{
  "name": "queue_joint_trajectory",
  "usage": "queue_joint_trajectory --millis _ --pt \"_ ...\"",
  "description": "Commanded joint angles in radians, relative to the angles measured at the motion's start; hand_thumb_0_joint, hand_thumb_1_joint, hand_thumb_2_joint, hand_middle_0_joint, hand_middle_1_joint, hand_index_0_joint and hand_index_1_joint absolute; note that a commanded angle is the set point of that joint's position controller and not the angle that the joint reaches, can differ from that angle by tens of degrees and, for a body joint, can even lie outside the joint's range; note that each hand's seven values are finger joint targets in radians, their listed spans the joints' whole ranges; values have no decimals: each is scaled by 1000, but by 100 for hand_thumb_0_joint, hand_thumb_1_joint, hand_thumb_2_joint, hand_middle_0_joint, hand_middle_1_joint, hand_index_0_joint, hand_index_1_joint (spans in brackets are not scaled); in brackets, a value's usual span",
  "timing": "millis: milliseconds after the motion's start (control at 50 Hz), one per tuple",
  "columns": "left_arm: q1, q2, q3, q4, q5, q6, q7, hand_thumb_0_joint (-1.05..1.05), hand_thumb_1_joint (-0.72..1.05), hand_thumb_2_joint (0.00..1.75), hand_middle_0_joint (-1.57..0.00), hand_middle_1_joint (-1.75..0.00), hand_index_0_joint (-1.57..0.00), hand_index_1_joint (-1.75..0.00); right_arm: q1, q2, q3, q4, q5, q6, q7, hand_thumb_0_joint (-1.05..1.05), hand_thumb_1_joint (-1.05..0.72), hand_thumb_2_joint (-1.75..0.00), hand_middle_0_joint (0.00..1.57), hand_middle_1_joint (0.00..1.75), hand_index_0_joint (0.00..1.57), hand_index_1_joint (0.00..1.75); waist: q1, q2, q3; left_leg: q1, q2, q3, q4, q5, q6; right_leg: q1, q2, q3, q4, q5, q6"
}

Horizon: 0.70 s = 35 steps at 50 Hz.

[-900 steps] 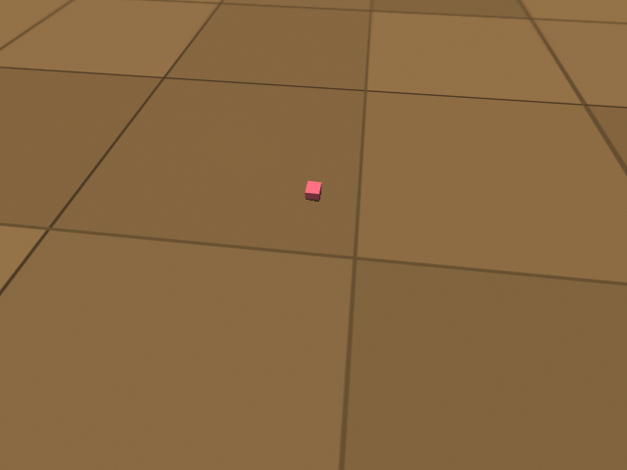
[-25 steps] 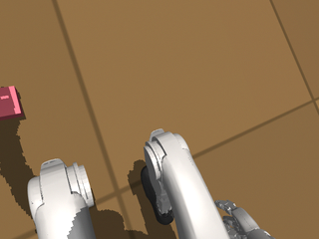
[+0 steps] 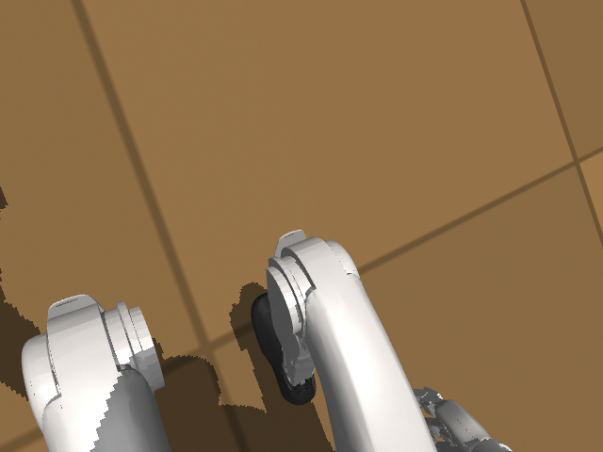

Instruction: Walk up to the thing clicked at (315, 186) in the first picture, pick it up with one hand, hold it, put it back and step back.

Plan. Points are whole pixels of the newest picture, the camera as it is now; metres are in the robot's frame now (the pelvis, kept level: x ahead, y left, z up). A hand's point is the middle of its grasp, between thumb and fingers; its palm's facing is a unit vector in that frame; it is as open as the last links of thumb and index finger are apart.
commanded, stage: rest palm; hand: left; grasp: from above
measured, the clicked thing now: out of the picture +0.49 +0.29 -0.30
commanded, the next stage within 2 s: close in 1.32 s
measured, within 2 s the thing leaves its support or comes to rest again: neither
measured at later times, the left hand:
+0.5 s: hand out of the picture +0.48 +0.30 -0.26, palm faces -0.47 -0.12 -0.87, open 14.0 cm
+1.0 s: hand out of the picture +0.47 +0.29 -0.26, palm faces -0.45 -0.09 -0.89, open 14.1 cm
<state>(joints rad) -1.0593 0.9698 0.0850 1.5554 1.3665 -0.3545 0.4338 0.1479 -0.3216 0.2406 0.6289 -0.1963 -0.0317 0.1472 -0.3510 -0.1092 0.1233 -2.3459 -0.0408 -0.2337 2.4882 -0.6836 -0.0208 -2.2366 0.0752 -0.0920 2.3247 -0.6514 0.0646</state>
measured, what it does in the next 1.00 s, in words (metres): stands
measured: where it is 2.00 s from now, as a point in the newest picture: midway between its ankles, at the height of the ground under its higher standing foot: (217, 405)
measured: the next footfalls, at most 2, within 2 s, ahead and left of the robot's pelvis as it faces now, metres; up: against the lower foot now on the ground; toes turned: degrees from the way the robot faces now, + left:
none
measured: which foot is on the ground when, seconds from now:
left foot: down 0.00-1.00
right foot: down 0.00-1.00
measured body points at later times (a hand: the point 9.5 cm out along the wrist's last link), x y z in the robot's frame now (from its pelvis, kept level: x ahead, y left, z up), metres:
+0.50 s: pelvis +0.01 +0.00 -0.01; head +0.30 +0.11 +0.32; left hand +0.50 +0.31 -0.21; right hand +0.03 -0.25 -0.07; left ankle +0.07 +0.13 -0.28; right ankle +0.12 -0.14 -0.28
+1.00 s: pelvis +0.00 +0.00 -0.01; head +0.28 +0.13 +0.32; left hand +0.49 +0.29 -0.21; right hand +0.04 -0.25 -0.05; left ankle +0.07 +0.13 -0.28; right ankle +0.12 -0.13 -0.28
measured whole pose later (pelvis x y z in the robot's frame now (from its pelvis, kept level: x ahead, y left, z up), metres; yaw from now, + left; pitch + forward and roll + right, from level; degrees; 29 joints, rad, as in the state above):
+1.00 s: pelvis +0.00 +0.00 -0.01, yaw -3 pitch +28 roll -16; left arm -1.11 1.02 0.05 1.76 1.36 -0.25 0.63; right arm 0.11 -0.34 0.31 0.63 -0.24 -0.18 0.21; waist -0.41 -0.14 0.17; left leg -2.34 -0.02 -0.28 2.54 -0.71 -0.02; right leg -2.23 0.09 -0.13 2.34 -0.64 0.07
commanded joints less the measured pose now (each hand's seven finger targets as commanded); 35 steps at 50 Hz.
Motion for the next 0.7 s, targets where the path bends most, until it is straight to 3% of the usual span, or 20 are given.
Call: queue_joint_trajectory --millis 0,60,160,260,280,300,320,340,360,400,440,480,540,560,640,680 --pt "-351 244 31 -98 28 3 166 0 -46 94 -7 -99 -9 -97 192 -295 -90 28 -27 -19 -6 0 -89 -90 20 30 20 30 -59 599 -719 614 49 113 -261 196 24 271 8 -152 -165 229 -90" --pt "-356 195 -3 -15 46 55 218 0 -48 97 -7 -99 -8 -98 188 -296 -89 48 -34 -44 6 0 -89 -90 20 30 20 30 -83 573 -669 588 53 109 -242 203 25 229 14 -161 -153 249 -88" --pt "-364 153 -31 105 10 143 241 0 -47 95 -6 -100 -8 -98 192 -320 -92 50 -29 -97 33 0 -89 -90 20 30 20 30 -117 495 -571 479 52 99 -233 142 34 210 11 -163 -160 219 -80" --pt "-355 207 -14 82 -47 188 192 0 -48 94 -6 -101 -8 -99 181 -336 -83 16 -13 -127 44 0 -90 -90 20 30 20 30 -91 525 -653 534 59 79 -248 186 26 268 11 -159 -148 240 -85" --pt "-327 243 15 92 -54 194 185 0 -48 94 -6 -100 -8 -98 190 -343 -84 21 -14 -127 43 0 -90 -90 20 30 20 30 -89 525 -666 537 57 83 -242 195 29 297 13 -157 -150 247 -86" --pt "-321 241 12 85 -62 196 172 0 -49 94 -6 -101 -7 -99 177 -342 -80 7 -7 -131 43 0 -90 -90 20 30 20 30 -76 519 -662 523 56 80 -245 188 28 290 12 -157 -143 237 -88" --pt "-304 262 32 80 -64 197 161 0 -49 95 -6 -100 -7 -99 193 -343 -80 7 -9 -131 45 0 -90 -90 20 30 20 30 -82 517 -658 517 56 85 -233 204 31 311 11 -154 -147 251 -86" --pt "-295 246 27 76 -69 199 150 0 -50 95 -6 -100 -7 -98 194 -339 -77 6 -10 -133 47 0 -90 -90 20 30 20 30 -79 516 -660 522 54 90 -228 218 30 319 12 -150 -144 260 -87" --pt "-292 284 50 42 -73 196 147 0 -51 96 -6 -99 -7 -98 197 -341 -74 5 -8 -128 45 0 -90 -90 20 30 20 30 -73 523 -678 518 56 91 -225 242 30 351 16 -152 -152 277 -89" --pt "-271 296 64 21 -81 189 135 0 -52 96 -6 -98 -7 -98 200 -342 -70 -4 -7 -122 43 0 -90 -90 20 30 20 30 -68 529 -681 520 54 94 -218 269 27 373 16 -151 -151 293 -94" --pt "-263 280 60 -6 -82 179 122 0 -54 98 -7 -97 -6 -97 207 -343 -72 -5 -9 -119 46 0 -90 -90 20 30 20 30 -74 534 -675 533 56 95 -209 287 25 370 17 -153 -151 304 -96" --pt "-271 305 79 -40 -88 160 118 0 -54 98 -7 -96 -6 -97 220 -352 -70 0 -13 -114 45 0 -90 -90 20 30 20 30 -79 552 -671 543 57 89 -207 303 19 377 15 -160 -153 307 -99" --pt "-253 285 75 -26 -92 137 117 0 -54 100 -8 -94 -6 -96 225 -352 -69 -2 -16 -103 44 0 -90 -90 20 30 20 30 -85 544 -658 541 60 80 -211 288 16 369 16 -172 -156 296 -100" --pt "-270 269 57 -23 -88 126 113 0 -53 99 -7 -95 -6 -96 224 -348 -61 2 -22 -103 46 0 -89 -90 20 30 20 30 -100 536 -622 515 58 82 -201 254 19 352 16 -173 -159 271 -100" --pt "-279 260 32 -20 -72 95 114 0 -54 102 -8 -95 -6 -96 228 -342 -54 18 -30 -100 47 0 -89 -90 20 30 20 30 -108 535 -616 540 63 73 -207 243 19 356 18 -180 -163 269 -92" --pt "-280 255 15 3 -73 81 127 0 -53 104 -8 -96 -6 -98 211 -339 -46 24 -32 -101 45 0 -89 -90 20 30 20 30 -108 506 -605 496 62 75 -206 190 27 363 22 -180 -175 240 -89"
